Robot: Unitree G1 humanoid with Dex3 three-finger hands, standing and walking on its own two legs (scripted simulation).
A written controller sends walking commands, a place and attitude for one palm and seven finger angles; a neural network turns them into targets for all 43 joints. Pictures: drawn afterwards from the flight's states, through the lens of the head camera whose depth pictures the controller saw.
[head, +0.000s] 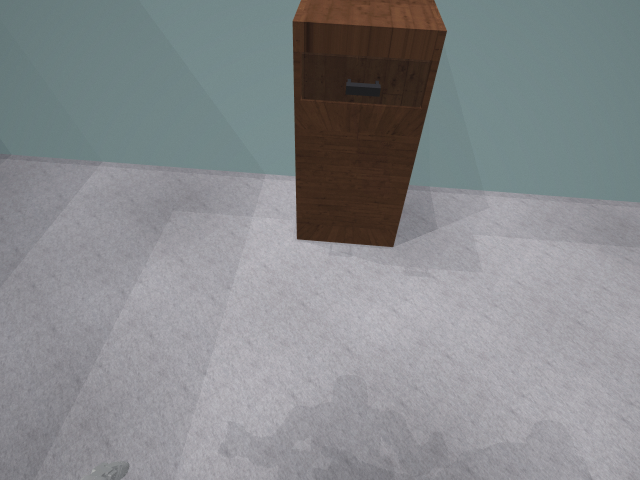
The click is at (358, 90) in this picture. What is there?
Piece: drawer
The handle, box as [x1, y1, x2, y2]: [346, 79, 380, 96]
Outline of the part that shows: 346,82 346,94 379,96 380,84 378,83 378,81 375,81 374,84 354,83 351,82 350,79 348,79 348,81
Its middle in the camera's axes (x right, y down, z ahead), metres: +0.12 -0.46 +1.16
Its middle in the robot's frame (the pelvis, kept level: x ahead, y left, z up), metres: +1.18 -0.06 -0.04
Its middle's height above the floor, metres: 0.73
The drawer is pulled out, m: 0.00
